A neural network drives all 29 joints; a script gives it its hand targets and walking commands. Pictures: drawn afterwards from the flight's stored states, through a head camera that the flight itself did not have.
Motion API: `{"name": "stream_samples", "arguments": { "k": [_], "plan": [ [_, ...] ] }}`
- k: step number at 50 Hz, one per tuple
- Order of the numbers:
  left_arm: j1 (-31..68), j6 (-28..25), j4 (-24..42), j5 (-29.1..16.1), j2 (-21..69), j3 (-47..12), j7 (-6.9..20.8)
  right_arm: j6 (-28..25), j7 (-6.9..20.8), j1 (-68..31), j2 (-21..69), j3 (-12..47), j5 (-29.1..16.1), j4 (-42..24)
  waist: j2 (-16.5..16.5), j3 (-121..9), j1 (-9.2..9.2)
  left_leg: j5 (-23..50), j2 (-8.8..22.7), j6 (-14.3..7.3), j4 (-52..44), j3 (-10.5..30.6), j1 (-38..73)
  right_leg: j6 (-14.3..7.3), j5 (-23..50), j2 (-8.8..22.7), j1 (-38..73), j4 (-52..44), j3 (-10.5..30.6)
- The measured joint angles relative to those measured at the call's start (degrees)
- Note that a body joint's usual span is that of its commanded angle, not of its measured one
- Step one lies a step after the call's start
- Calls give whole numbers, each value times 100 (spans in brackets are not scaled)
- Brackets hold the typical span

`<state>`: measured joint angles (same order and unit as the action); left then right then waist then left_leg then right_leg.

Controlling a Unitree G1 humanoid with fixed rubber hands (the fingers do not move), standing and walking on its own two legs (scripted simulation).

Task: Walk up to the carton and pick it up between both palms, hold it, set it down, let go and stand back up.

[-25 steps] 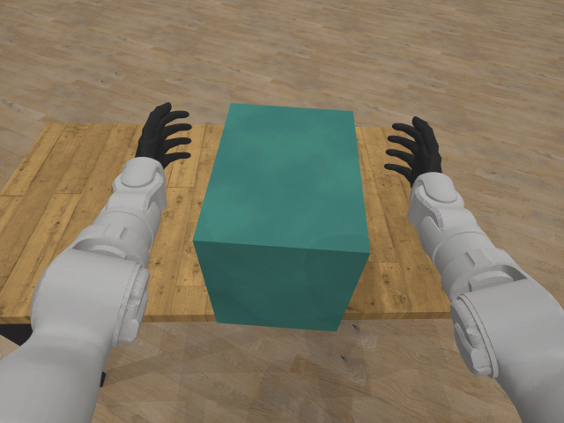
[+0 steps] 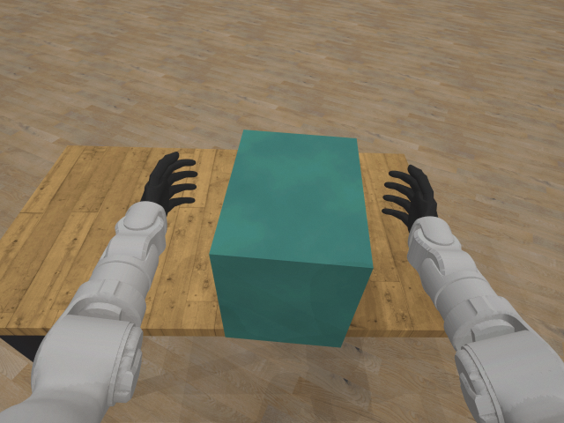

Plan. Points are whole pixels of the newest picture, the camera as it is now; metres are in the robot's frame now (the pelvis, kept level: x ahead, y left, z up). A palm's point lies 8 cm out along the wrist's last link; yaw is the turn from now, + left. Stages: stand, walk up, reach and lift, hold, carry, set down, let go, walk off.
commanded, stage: set down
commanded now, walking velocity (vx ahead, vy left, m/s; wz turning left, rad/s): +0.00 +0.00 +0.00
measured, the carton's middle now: (291, 237) +0.46 +0.00 -0.01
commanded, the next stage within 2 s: none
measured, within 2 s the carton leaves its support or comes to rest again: neither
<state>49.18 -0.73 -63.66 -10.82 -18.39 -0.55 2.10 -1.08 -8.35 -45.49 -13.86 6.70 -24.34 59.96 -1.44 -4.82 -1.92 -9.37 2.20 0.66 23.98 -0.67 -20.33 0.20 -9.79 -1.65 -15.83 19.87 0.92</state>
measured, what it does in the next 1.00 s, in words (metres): stands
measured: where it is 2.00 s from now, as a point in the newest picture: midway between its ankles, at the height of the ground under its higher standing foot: outside the picture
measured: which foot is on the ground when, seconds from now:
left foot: down 0.00-1.00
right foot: down 0.00-1.00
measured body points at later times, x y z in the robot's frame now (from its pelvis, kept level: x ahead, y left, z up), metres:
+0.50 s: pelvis +0.01 +0.00 +0.00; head +0.00 +0.02 +0.45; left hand +0.37 +0.21 +0.06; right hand +0.36 -0.19 +0.06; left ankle +0.03 +0.12 -0.74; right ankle +0.00 -0.12 -0.74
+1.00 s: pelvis +0.02 +0.00 +0.00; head +0.01 +0.02 +0.45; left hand +0.30 +0.22 +0.01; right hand +0.29 -0.19 +0.01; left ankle +0.03 +0.12 -0.74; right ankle +0.00 -0.12 -0.74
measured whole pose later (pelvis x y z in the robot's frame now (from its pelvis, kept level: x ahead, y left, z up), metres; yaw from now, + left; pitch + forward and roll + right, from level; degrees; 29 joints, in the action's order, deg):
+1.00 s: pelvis +0.02 +0.00 +0.00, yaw +0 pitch -3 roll -1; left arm 3.1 -9.4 -29.0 -8.5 -13.4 0.7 2.7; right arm -11.7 -7.0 0.6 -6.3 1.0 -10.9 26.7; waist -1.6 2.0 0.7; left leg -11.9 1.4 0.3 22.5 -1.6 -7.6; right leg 0.1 -12.7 -0.8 -3.7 19.4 1.7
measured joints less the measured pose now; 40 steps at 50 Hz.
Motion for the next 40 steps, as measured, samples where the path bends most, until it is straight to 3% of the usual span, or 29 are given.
{"name": "stream_samples", "arguments": {
  "k": [7,20,29,40],
  "plan": [
    [-755,223,1054,-69,98,162,-91,23,-103,776,264,-438,506,-976,67,189,27,-44,-15,-13,47,1,126,7,-50,15,125,54,-3],
    [-1967,625,2283,444,434,572,81,-116,-243,1996,433,-399,712,-1846,-42,490,114,-144,-28,3,-140,-49,1048,-10,-165,31,1007,-80,43],
    [-2548,308,2697,298,428,470,-39,-161,-106,2527,666,-693,1128,-2486,-42,607,155,-105,-55,-7,-159,-31,984,-19,-186,55,910,-6,21],
    [-3691,-127,3336,377,569,426,74,-638,-85,3707,727,-558,1197,-3073,-18,692,164,-172,-66,-25,-200,-73,1198,0,-200,70,1141,-117,63]
  ]
}}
